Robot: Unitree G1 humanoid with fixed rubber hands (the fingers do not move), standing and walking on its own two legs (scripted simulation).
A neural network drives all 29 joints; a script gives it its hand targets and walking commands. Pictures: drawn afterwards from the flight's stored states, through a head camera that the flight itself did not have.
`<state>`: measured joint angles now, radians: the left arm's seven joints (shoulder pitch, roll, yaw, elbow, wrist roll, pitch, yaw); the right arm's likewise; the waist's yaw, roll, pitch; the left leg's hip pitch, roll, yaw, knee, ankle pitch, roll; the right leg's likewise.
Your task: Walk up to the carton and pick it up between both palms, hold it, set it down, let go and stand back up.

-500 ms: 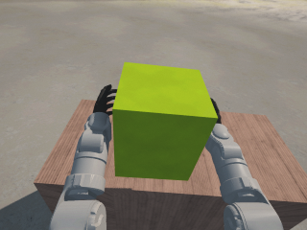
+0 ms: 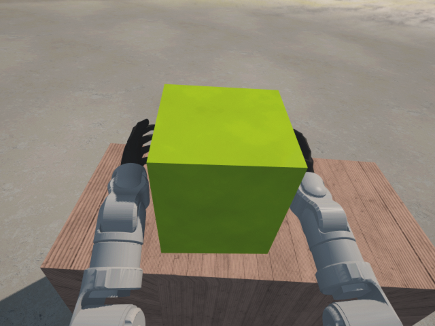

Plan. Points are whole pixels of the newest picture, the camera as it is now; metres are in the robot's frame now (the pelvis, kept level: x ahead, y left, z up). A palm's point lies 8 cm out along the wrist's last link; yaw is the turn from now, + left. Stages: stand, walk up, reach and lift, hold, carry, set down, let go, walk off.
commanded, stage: reach and lift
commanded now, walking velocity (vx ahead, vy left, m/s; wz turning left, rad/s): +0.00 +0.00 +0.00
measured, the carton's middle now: (218, 173) +0.37 -0.02 +0.14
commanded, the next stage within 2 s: hold in 0.08 s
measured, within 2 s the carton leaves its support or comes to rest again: neither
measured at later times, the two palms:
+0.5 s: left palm (129, 156) +0.35 +0.14 +0.19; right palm (301, 166) +0.35 -0.16 +0.18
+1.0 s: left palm (126, 153) +0.35 +0.14 +0.20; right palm (300, 163) +0.35 -0.16 +0.19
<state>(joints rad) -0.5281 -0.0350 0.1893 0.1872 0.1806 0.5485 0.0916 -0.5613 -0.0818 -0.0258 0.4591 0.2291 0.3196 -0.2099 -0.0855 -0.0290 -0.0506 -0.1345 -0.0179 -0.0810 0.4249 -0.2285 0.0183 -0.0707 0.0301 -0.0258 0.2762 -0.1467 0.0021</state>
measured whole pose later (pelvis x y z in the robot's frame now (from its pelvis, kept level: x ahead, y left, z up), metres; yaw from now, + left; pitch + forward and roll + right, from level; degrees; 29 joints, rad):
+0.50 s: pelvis -0.01 +0.00 +0.00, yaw -1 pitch -5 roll -2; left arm -0.63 -0.04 0.24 0.26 0.24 0.61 0.06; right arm -0.66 -0.08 -0.07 0.57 0.20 0.34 -0.19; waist -0.06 -0.04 -0.05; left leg -0.11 -0.02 -0.06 0.40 -0.20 0.02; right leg -0.06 0.03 -0.01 0.28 -0.13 0.00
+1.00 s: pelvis -0.02 +0.00 +0.00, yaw -1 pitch -6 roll -2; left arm -0.67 -0.04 0.26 0.28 0.25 0.63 0.05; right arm -0.69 -0.09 -0.07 0.59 0.21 0.36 -0.19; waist -0.05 -0.03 -0.05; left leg -0.10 -0.02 -0.07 0.40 -0.20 0.02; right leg -0.05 0.03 -0.01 0.28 -0.13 0.00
